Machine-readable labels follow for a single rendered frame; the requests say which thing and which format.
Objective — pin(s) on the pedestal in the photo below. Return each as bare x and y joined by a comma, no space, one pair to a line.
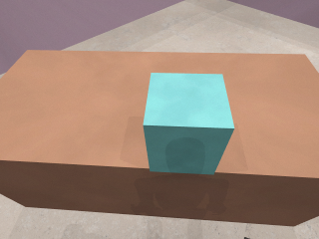
72,137

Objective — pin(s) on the carton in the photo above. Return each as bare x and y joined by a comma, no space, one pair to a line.
187,123

